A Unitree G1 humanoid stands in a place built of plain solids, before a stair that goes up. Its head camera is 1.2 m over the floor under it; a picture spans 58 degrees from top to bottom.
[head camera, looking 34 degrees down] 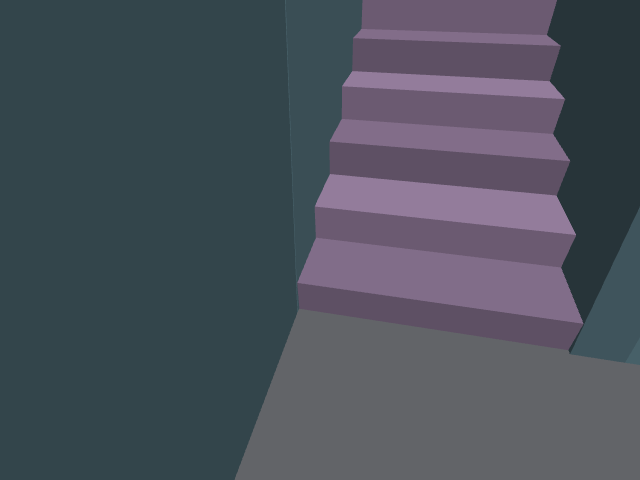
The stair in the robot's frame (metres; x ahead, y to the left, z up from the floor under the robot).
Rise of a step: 0.17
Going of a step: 0.30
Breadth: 1.00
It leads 12 degrees to the right of straight ahead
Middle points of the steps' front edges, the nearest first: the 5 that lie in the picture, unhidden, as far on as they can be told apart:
1.16 -0.40 0.15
1.45 -0.47 0.31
1.75 -0.53 0.48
2.04 -0.59 0.65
2.33 -0.66 0.81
